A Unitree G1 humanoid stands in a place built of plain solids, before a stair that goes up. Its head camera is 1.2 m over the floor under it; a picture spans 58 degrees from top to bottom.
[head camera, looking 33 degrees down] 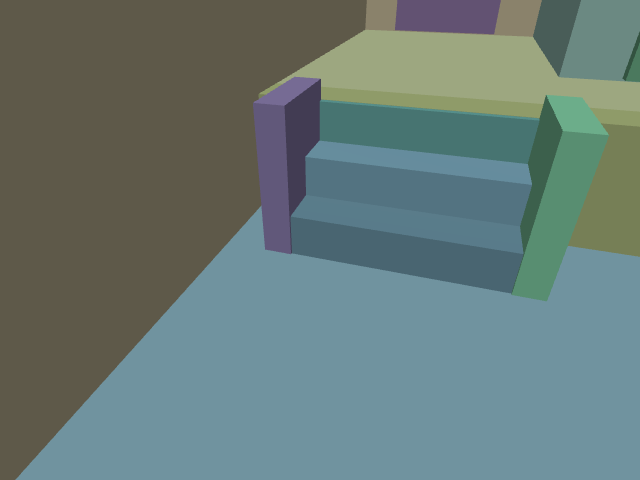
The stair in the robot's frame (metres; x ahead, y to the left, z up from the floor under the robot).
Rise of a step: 0.20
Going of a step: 0.22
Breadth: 1.00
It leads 17 degrees to the right of straight ahead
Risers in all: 3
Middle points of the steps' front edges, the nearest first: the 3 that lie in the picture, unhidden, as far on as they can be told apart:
1.58 -0.34 0.21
1.79 -0.41 0.41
2.00 -0.47 0.62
